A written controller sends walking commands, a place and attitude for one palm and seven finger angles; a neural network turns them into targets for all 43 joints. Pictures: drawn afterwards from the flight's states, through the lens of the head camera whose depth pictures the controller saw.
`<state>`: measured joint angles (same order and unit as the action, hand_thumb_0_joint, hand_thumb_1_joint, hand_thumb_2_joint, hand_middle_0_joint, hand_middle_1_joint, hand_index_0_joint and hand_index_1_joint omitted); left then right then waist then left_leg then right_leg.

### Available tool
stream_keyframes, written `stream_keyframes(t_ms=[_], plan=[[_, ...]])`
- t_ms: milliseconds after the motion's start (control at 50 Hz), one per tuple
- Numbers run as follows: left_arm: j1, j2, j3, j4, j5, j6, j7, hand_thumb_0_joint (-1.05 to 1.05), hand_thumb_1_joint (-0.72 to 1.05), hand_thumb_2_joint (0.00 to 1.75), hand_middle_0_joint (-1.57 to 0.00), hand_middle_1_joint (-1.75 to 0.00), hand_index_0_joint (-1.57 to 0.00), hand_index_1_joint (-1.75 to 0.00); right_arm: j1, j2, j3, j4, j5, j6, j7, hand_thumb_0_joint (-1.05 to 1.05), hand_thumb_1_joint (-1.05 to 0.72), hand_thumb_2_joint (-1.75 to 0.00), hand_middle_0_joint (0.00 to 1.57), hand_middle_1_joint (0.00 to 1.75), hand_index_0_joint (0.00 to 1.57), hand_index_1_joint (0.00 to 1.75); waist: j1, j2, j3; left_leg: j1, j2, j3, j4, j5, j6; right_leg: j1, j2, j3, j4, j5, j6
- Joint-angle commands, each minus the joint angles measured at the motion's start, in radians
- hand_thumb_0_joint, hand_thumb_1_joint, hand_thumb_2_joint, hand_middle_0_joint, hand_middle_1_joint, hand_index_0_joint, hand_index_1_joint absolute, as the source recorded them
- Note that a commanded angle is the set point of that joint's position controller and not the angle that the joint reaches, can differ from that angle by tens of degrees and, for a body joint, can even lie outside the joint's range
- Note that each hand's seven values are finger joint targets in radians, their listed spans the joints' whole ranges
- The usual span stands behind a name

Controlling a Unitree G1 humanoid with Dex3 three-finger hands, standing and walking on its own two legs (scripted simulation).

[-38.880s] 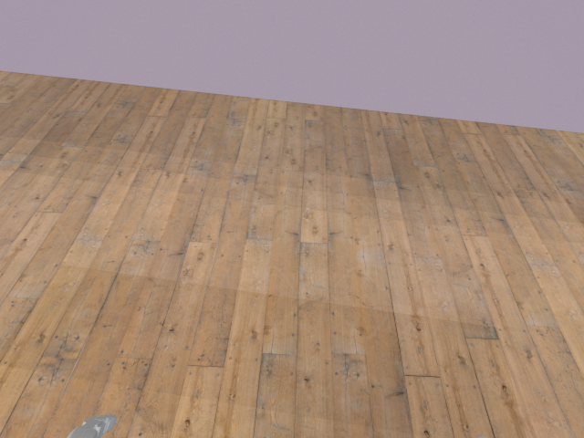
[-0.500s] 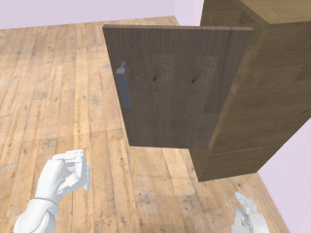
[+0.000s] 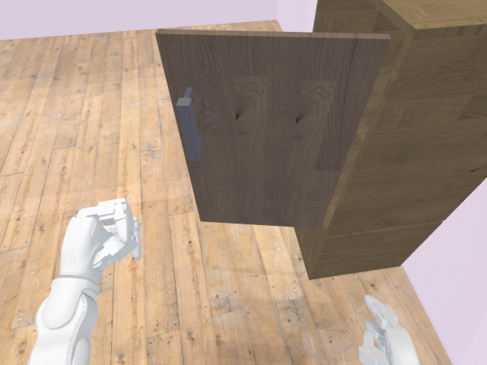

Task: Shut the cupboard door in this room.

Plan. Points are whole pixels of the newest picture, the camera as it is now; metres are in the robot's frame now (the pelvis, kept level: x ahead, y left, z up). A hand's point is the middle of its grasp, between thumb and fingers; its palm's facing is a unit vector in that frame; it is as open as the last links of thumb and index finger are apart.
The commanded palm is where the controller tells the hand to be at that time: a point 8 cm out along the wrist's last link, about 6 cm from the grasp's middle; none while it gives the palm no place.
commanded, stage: bring the fist close to the handle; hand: left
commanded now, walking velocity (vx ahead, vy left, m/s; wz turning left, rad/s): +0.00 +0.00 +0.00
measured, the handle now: (192, 125) +0.54 +0.15 +0.08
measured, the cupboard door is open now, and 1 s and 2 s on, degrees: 77 77 69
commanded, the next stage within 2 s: push the door shut along its arc in 1.18 s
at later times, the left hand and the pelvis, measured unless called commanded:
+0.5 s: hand (179, 195) +0.36 +0.14 +0.08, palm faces -0.05 -1.00 -0.01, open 3.1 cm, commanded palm +0.35 +0.19 +0.09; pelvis +0.01 +0.00 +0.01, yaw -1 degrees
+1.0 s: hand (201, 157) +0.44 +0.11 +0.10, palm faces +0.02 -1.00 -0.01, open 3.1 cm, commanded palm +0.40 +0.16 +0.09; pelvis +0.00 +0.00 +0.01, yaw -4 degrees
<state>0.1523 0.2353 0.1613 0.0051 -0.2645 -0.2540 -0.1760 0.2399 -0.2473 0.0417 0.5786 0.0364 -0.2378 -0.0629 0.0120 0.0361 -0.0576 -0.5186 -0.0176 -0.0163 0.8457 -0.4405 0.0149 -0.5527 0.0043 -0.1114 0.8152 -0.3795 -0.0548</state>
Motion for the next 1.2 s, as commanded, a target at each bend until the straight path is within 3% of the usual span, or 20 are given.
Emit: stream_keyframes(t_ms=[0, 60, 120, 220, 260, 300, 340, 400, 440, 520, 600, 680, 760, 800, 840, 900, 960, 1040, 1120, 1180], plan=[[-0.199, 0.093, -0.017, -0.078, 0.007, -0.010, -0.035, 0.00, 0.90, 0.90, -1.30, -1.50, -1.30, -1.50, -0.029, -0.129, -0.050, -0.138, 0.011, -0.045, -0.010, 0.00, -0.90, -0.90, 0.20, 0.30, 0.20, 0.30, -0.029, -0.018, -0.167, 0.008, 0.001, -0.018, -0.136, 0.192, 0.006, 0.153, -0.023, 0.115, -0.156, 0.131, 0.039], [-0.241, 0.128, 0.034, -0.067, -0.002, 0.034, -0.028, 0.00, 0.90, 0.90, -1.30, -1.50, -1.30, -1.50, -0.031, -0.128, -0.054, -0.150, 0.011, -0.028, -0.009, 0.00, -0.90, -0.90, 0.20, 0.30, 0.20, 0.30, -0.008, -0.043, -0.216, 0.019, -0.001, -0.006, -0.146, 0.236, 0.004, 0.207, -0.031, 0.119, -0.160, 0.198, 0.043], [-0.311, 0.184, 0.120, -0.076, -0.005, 0.023, 0.016, 0.00, 0.90, 0.90, -1.30, -1.50, -1.30, -1.50, -0.046, -0.118, -0.053, -0.157, 0.003, -0.007, -0.008, 0.00, -0.90, -0.90, 0.20, 0.30, 0.20, 0.30, 0.011, -0.099, -0.254, -0.002, -0.003, 0.005, -0.149, 0.268, 0.004, 0.280, -0.041, 0.144, -0.164, 0.248, 0.051], [-0.433, 0.129, 0.073, -0.072, 0.022, -0.061, 0.072, 0.00, 0.90, 0.90, -1.30, -1.50, -1.30, -1.50, -0.037, -0.104, -0.054, -0.123, -0.004, -0.004, 0.008, 0.00, -0.90, -0.90, 0.20, 0.30, 0.20, 0.30, -0.006, -0.012, -0.271, 0.059, 0.003, 0.013, -0.151, 0.334, 0.003, 0.256, -0.026, 0.120, -0.128, 0.352, 0.043], [-0.472, 0.100, 0.028, 0.001, 0.034, -0.071, 0.061, 0.00, 0.90, 0.90, -1.30, -1.50, -1.30, -1.50, -0.019, -0.112, -0.057, -0.102, -0.002, 0.001, 0.013, 0.00, -0.90, -0.90, 0.20, 0.30, 0.20, 0.30, -0.031, -0.007, -0.240, 0.058, 0.005, 0.014, -0.147, 0.324, 0.000, 0.216, -0.021, 0.112, -0.127, 0.344, 0.041], [-0.460, 0.098, 0.015, 0.072, 0.042, -0.059, 0.042, 0.00, 0.90, 0.90, -1.30, -1.50, -1.30, -1.50, -0.007, -0.123, -0.065, -0.099, 0.000, 0.011, 0.014, 0.00, -0.90, -0.90, 0.20, 0.30, 0.20, 0.30, -0.032, -0.043, -0.231, 0.048, 0.006, 0.012, -0.145, 0.321, 0.004, 0.214, -0.020, 0.113, -0.133, 0.343, 0.041], [-0.528, 0.053, -0.042, 0.119, 0.045, -0.037, 0.023, 0.00, 0.90, 0.90, -1.30, -1.50, -1.30, -1.50, -0.001, -0.124, -0.067, -0.097, 0.007, 0.020, 0.014, 0.00, -0.90, -0.90, 0.20, 0.30, 0.20, 0.30, -0.045, -0.024, -0.223, 0.057, 0.004, 0.012, -0.151, 0.298, 0.001, 0.187, -0.021, 0.109, -0.142, 0.318, 0.040], [-0.644, 0.088, -0.015, 0.155, 0.040, -0.017, 0.035, 0.00, 0.90, 0.90, -1.30, -1.50, -1.30, -1.50, 0.006, -0.133, -0.070, -0.091, 0.009, 0.035, 0.006, 0.00, -0.90, -0.90, 0.20, 0.30, 0.20, 0.30, -0.049, -0.059, -0.237, 0.057, 0.005, 0.004, -0.158, 0.273, 0.003, 0.189, -0.021, 0.110, -0.154, 0.275, 0.040], [-0.751, 0.071, -0.024, 0.154, 0.044, -0.025, 0.061, 0.00, 0.90, 0.90, -1.30, -1.50, -1.30, -1.50, 0.002, -0.125, -0.068, -0.086, 0.008, 0.042, 0.005, 0.00, -0.90, -0.90, 0.20, 0.30, 0.20, 0.30, -0.056, -0.050, -0.272, 0.083, 0.005, 0.005, -0.162, 0.284, 0.003, 0.186, -0.021, 0.106, -0.150, 0.288, 0.040], [-0.832, 0.122, 0.040, 0.183, 0.068, -0.070, 0.134, 0.00, 0.90, 0.90, -1.30, -1.50, -1.30, -1.50, 0.019, -0.119, -0.069, -0.068, -0.006, 0.056, 0.012, 0.00, -0.90, -0.90, 0.20, 0.30, 0.20, 0.30, -0.038, -0.049, -0.362, 0.101, 0.008, 0.007, -0.155, 0.358, 0.001, 0.237, -0.020, 0.106, -0.117, 0.374, 0.040], [-0.881, 0.110, 0.029, 0.361, 0.107, -0.089, 0.164, 0.00, 0.90, 0.90, -1.30, -1.50, -1.30, -1.50, 0.043, -0.122, -0.070, -0.043, -0.010, 0.080, 0.027, 0.00, -0.90, -0.90, 0.20, 0.30, 0.20, 0.30, -0.049, -0.058, -0.306, 0.064, 0.010, 0.007, -0.156, 0.340, -0.002, 0.194, -0.012, 0.097, -0.111, 0.355, 0.035], [-0.953, 0.039, -0.026, 0.485, 0.120, -0.075, 0.162, 0.00, 0.90, 0.90, -1.30, -1.50, -1.30, -1.50, 0.070, -0.125, -0.076, -0.037, -0.009, 0.103, 0.041, 0.00, -0.90, -0.90, 0.20, 0.30, 0.20, 0.30, -0.070, -0.022, -0.291, 0.068, 0.010, 0.012, -0.155, 0.336, -0.007, 0.144, -0.007, 0.090, -0.118, 0.351, 0.032], [-1.169, 0.056, -0.011, 0.570, 0.116, -0.090, 0.176, 0.00, 0.90, 0.90, -1.30, -1.50, -1.30, -1.50, 0.099, -0.129, -0.080, -0.020, -0.013, 0.120, 0.039, 0.00, -0.90, -0.90, 0.20, 0.30, 0.20, 0.30, -0.106, -0.089, -0.304, 0.035, 0.006, 0.013, -0.147, 0.286, 0.003, 0.141, -0.003, 0.104, -0.131, 0.326, 0.041], [-1.139, 0.143, 0.082, 0.551, 0.115, -0.126, 0.189, 0.00, 0.90, 0.90, -1.30, -1.50, -1.30, -1.50, 0.108, -0.136, -0.087, -0.026, -0.021, 0.123, 0.039, 0.00, -0.90, -0.90, 0.20, 0.30, 0.20, 0.30, -0.065, -0.080, -0.391, 0.042, 0.004, 0.018, -0.143, 0.323, 0.004, 0.210, -0.002, 0.112, -0.114, 0.365, 0.036], [-1.107, 0.152, 0.101, 0.529, 0.116, -0.164, 0.193, 0.00, 0.90, 0.90, -1.30, -1.50, -1.30, -1.50, 0.108, -0.126, -0.084, -0.034, -0.025, 0.126, 0.046, 0.00, -0.90, -0.90, 0.20, 0.30, 0.20, 0.30, -0.043, -0.047, -0.462, 0.049, -0.001, 0.030, -0.142, 0.371, 0.004, 0.268, -0.004, 0.119, -0.098, 0.433, 0.034], [-1.016, 0.149, 0.102, 0.570, 0.133, -0.189, 0.185, 0.00, 0.90, 0.90, -1.30, -1.50, -1.30, -1.50, 0.125, -0.126, -0.087, -0.034, -0.028, 0.134, 0.057, 0.00, -0.90, -0.90, 0.20, 0.30, 0.20, 0.30, -0.036, -0.058, -0.446, 0.029, 0.003, 0.037, -0.136, 0.402, 0.006, 0.273, 0.001, 0.116, -0.087, 0.481, 0.034], [-1.020, 0.128, 0.069, 0.614, 0.143, -0.174, 0.167, 0.00, 0.90, 0.90, -1.30, -1.50, -1.30, -1.50, 0.126, -0.131, -0.090, -0.035, -0.021, 0.150, 0.062, 0.00, -0.90, -0.90, 0.20, 0.30, 0.20, 0.30, -0.060, -0.069, -0.340, -0.009, 0.003, 0.047, -0.150, 0.329, 0.009, 0.222, -0.001, 0.120, -0.118, 0.420, 0.040], [-1.096, 0.090, 0.027, 0.594, 0.119, -0.158, 0.146, 0.00, 0.90, 0.90, -1.30, -1.50, -1.30, -1.50, 0.119, -0.131, -0.093, -0.043, -0.011, 0.156, 0.054, 0.00, -0.90, -0.90, 0.20, 0.30, 0.20, 0.30, -0.082, -0.044, -0.317, 0.013, 0.001, 0.048, -0.163, 0.257, 0.012, 0.193, 0.000, 0.125, -0.159, 0.323, 0.040], [-1.174, 0.118, 0.045, 0.540, 0.103, -0.198, 0.153, 0.00, 0.90, 0.90, -1.30, -1.50, -1.30, -1.50, 0.120, -0.134, -0.096, -0.030, -0.014, 0.147, 0.043, 0.00, -0.90, -0.90, 0.20, 0.30, 0.20, 0.30, -0.084, -0.048, -0.372, 0.050, 0.003, 0.033, -0.163, 0.251, 0.015, 0.203, 0.005, 0.127, -0.156, 0.301, 0.038], [-1.186, 0.082, 0.011, 0.551, 0.117, -0.225, 0.165, 0.00, 0.90, 0.90, -1.30, -1.50, -1.30, -1.50, 0.114, -0.126, -0.092, -0.019, -0.017, 0.138, 0.046, 0.00, -0.90, -0.90, 0.20, 0.30, 0.20, 0.30, -0.089, -0.021, -0.371, 0.062, 0.004, 0.028, -0.161, 0.249, 0.012, 0.171, 0.005, 0.118, -0.142, 0.294, 0.037]])
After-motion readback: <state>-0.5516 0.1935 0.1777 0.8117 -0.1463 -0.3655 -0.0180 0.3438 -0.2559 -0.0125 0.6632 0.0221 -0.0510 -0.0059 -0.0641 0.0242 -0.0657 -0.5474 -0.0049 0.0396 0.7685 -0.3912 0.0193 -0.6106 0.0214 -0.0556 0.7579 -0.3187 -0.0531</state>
